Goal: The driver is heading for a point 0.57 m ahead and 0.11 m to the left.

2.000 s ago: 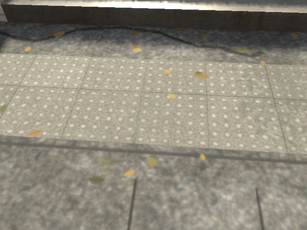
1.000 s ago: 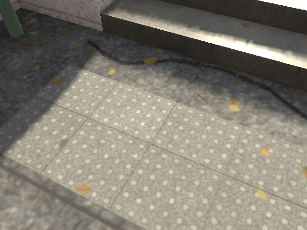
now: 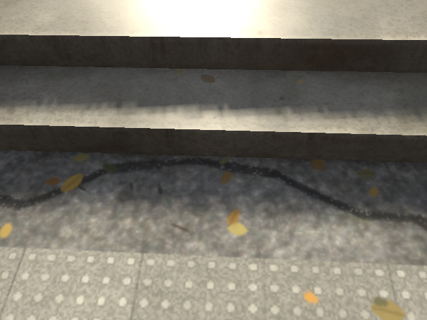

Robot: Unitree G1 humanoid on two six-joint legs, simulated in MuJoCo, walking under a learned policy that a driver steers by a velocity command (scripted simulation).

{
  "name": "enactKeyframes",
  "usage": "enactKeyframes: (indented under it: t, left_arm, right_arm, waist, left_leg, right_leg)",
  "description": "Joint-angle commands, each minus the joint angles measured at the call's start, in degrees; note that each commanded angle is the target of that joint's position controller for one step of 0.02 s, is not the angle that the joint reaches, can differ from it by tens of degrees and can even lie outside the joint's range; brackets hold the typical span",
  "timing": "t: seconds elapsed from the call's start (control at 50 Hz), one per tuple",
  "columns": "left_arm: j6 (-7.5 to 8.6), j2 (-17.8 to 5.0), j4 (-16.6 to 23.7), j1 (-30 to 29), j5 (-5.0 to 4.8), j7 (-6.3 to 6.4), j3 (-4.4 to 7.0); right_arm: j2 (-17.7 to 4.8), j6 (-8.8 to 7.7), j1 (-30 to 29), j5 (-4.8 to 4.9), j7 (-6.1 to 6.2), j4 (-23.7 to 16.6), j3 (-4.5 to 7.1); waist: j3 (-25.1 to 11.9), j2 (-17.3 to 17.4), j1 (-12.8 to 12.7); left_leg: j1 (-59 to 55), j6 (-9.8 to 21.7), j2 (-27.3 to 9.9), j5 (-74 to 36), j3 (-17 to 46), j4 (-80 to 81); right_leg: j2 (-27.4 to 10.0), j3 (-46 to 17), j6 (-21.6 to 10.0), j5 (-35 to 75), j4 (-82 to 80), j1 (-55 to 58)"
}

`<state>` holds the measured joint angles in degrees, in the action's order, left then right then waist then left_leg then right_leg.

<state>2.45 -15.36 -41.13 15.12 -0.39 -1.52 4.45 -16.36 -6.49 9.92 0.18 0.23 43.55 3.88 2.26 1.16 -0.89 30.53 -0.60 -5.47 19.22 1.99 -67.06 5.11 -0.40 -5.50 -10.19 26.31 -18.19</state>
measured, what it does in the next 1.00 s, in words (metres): walks ahead, turning left: left foot, then right foot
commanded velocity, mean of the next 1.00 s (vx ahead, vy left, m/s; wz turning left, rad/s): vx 0.38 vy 0.00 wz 0.22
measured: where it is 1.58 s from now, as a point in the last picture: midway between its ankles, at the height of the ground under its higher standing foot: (196, 284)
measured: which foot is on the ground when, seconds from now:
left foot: up 0.00-0.36, down 0.38-0.84, up 0.86-1.00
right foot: down 0.00-0.40, up 0.42-0.80, down 0.82-1.00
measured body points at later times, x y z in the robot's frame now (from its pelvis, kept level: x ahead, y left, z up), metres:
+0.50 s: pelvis +0.29 +0.08 -0.01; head +0.33 +0.09 +0.44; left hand +0.36 +0.36 -0.12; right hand +0.47 -0.18 -0.11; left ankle +0.35 +0.15 -0.74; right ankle +0.19 -0.08 -0.64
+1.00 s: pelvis +0.51 +0.08 -0.01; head +0.54 +0.08 +0.44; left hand +0.60 +0.36 -0.10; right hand +0.70 -0.15 -0.13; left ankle +0.43 +0.19 -0.70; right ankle +0.63 +0.01 -0.74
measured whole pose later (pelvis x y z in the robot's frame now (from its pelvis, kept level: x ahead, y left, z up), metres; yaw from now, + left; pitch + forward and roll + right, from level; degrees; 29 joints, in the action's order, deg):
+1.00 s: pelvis +0.51 +0.08 -0.01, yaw +18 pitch +2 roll +0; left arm 2.7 -12.4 -41.4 7.0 1.4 -0.4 1.1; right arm -16.0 1.7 12.8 -0.1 1.2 43.3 2.3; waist 1.5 1.5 0.3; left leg 21.8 -3.6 0.5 31.2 4.2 -52.7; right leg 1.7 0.3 -1.9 -5.8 27.6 -23.5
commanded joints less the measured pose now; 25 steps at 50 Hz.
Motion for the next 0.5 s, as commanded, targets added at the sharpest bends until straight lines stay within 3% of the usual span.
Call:
enactKeyframes:
  t: [0.02,0.08,0.16,0.26,0.3,0.32,0.34,0.36,0.38,0.4,0.42,0.44,0.46,0.48,0.5]
  left_arm:
    - [1.73,-6.5,4.0,-1.5,0.35,0.8,1.3]
    - [2.11,-7.4,2.3,0.7,0.28,1.49,1.31]
    - [2.52,-8.1,0.3,2.8,0.4,1.6,1.14]
    - [1.95,-8.7,-2.5,5.0,0.33,1.65,1.46]
    - [1.31,-9.4,-2.6,4.0,0.14,2.09,1.73]
    - [1.04,-10.1,-2.3,3.0,0.12,2.39,1.92]
    - [0.68,-10.8,-2.0,2.3,0.1,2.74,2.08]
    - [0.18,-11.0,-1.7,0.9,0.0,3.09,1.97]
    - [0.31,-10.1,-0.8,0.9,0.46,3.62,1.42]
    - [1.7,-3.6,1.5,7.5,1.81,2.81,-0.75]
    - [3.7,-5.2,1.1,5.9,1.25,1.73,-1.12]
    - [5.04,-8.1,2.8,0.6,-1.01,0.78,-0.4]
    - [5.73,-8.0,3.9,-3.2,-1.12,0.69,-0.71]
    - [5.81,-7.9,4.2,-4.8,0.2,1.02,-0.49]
    - [5.27,-8.3,4.3,-4.5,1.0,1.34,0.01]
  right_arm:
    - [-4.6,0.71,3.0,-0.57,0.04,-2.4,1.29]
    - [-3.2,1.31,-1.6,-0.35,-0.12,-3.2,0.46]
    - [-2.4,1.01,-7.7,0.71,-1.27,-4.2,-0.27]
    - [-2.8,0.88,-12.0,1.29,-3.12,-6.7,-0.4]
    - [-3.2,0.81,-11.0,1.07,-3.88,-7.3,-0.25]
    - [-4.0,0.92,-8.9,0.84,-3.99,-7.1,0.13]
    - [-5.4,1.17,-5.3,0.6,-3.86,-6.5,0.86]
    - [-7.5,1.37,2.1,0.42,-3.58,-4.8,2.09]
    - [-10.9,1.58,10.8,0.33,-2.94,-3.4,3.38]
    - [-16.5,1.36,14.6,0.25,-2.54,-3.5,4.53]
    - [-12.5,1.37,16.3,1.02,-2.54,-3.1,3.43]
    - [-10.0,1.68,13.9,0.85,-2.08,-3.6,2.73]
    - [-8.9,1.94,10.3,0.72,-1.79,-4.5,2.37]
    - [-7.8,2.17,7.0,0.51,-1.7,-5.3,1.92]
    - [-6.7,2.21,5.0,0.01,-1.55,-6.2,1.36]
  waist:
    - [-6.1,-3.4,2.2]
    - [-3.8,-4.2,0.4]
    - [-1.4,-4.7,-2.7]
    - [1.8,-3.9,-4.4]
    - [0.8,-4.6,-3.1]
    - [-1.1,-5.6,-1.8]
    - [-4.1,-6.7,0.1]
    - [-8.1,-6.0,4.4]
    - [-13.4,-2.7,8.3]
    - [-20.7,11.5,4.7]
    - [-26.1,11.4,6.7]
    - [-18.3,7.7,7.7]
    - [-12.4,2.0,6.5]
    - [-7.9,-1.9,4.3]
    - [-5.9,-1.5,2.2]
  left_leg:
    - [6.1,-1.1,-2.5,-5.7,0.7,4.9]
    - [8.6,-1.6,-2.7,-16.2,-0.1,14.8]
    - [6.9,0.0,-0.9,-28.3,-1.5,27.7]
    - [11.9,2.9,1.2,-23.6,-1.0,33.8]
    - [10.2,4.6,2.8,-18.2,-2.3,34.8]
    - [6.3,5.5,4.6,-15.3,-4.1,34.6]
    - [0.8,6.6,6.8,-12.7,-6.0,34.1]
    - [-9.2,8.2,9.3,-13.9,-7.5,36.4]
    - [-25.5,11.1,4.9,-18.0,0.3,36.5]
    - [-48.0,22.2,-9.9,-13.6,29.8,38.5]
    - [-54.9,25.0,-13.2,-6.2,45.7,47.2]
    - [-50.0,21.5,-11.5,-2.5,37.8,48.4]
    - [-41.0,19.4,-9.5,-4.8,31.1,49.2]
    - [-32.0,18.1,-7.6,-10.4,26.4,50.4]
    - [-25.7,17.6,-5.8,-15.8,23.1,52.0]
  right_leg:
    - [-15.4,-14.9,-11.3,19.3,-13.6,8.0]
    - [-14.1,-9.1,-9.1,21.8,-15.0,8.4]
    - [-14.0,-4.6,-6.2,15.2,-16.9,10.6]
    - [-18.4,-2.6,-5.2,18.2,-14.7,21.6]
    - [-19.2,-0.9,-3.9,28.5,-11.0,24.6]
    - [-18.9,0.2,-3.1,38.8,-7.6,25.1]
    - [-18.3,1.2,-2.3,49.3,-2.3,25.6]
    - [-16.3,3.5,-0.8,55.1,7.9,23.4]
    - [-14.3,4.8,1.5,44.2,22.8,12.5]
    - [-3.2,3.8,5.9,2.4,46.5,-12.5]
    - [-0.1,-5.6,5.9,-21.6,54.0,-23.0]
    - [-4.1,-7.6,4.9,-17.7,54.8,-28.4]
    - [-6.7,-6.5,4.4,-13.1,50.7,-27.9]
    - [-8.6,-5.5,4.7,-10.5,45.1,-25.3]
    - [-10.0,-5.3,5.2,-9.0,41.6,-21.4]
